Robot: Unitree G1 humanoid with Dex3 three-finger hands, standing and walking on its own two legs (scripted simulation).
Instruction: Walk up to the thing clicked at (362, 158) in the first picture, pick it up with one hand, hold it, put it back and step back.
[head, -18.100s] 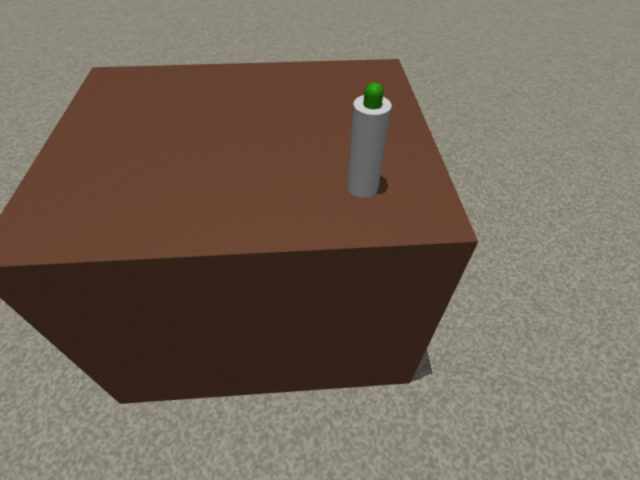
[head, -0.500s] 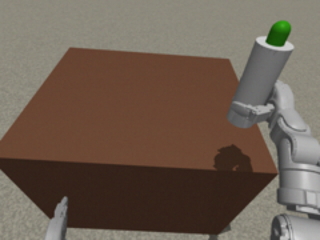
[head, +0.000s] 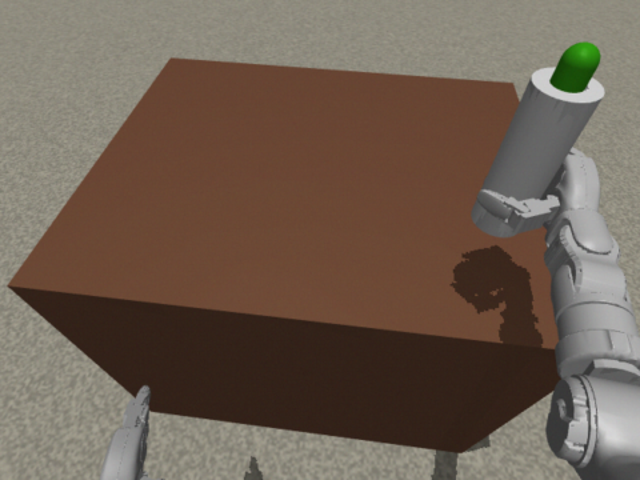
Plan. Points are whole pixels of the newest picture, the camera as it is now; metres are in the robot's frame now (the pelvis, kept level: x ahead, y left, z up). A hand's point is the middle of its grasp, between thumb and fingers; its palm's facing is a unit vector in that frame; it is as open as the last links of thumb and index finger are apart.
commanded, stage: crouch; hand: right
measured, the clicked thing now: (533, 149) +0.44 -0.20 +0.19
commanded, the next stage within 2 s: lower in 0.66 s
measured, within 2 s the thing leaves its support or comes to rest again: rests again in 1.96 s
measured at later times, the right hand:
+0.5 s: hand (504, 187) +0.47 -0.20 +0.11, palm faces +0.11 +0.99 +0.01, open 9.7 cm
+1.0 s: hand (493, 195) +0.49 -0.20 +0.08, palm faces +0.13 +0.99 +0.00, open 9.7 cm
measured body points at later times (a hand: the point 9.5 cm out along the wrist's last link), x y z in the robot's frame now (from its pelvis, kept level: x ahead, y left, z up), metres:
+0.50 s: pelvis +0.00 -0.01 -0.01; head +0.05 -0.02 +0.44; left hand +0.15 +0.25 -0.08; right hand +0.45 -0.25 +0.11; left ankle -0.03 +0.13 -0.73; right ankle +0.03 -0.13 -0.73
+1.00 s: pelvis -0.02 -0.01 -0.03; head +0.07 -0.03 +0.41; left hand +0.13 +0.25 -0.08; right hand +0.48 -0.26 +0.08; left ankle -0.03 +0.13 -0.73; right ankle +0.03 -0.13 -0.73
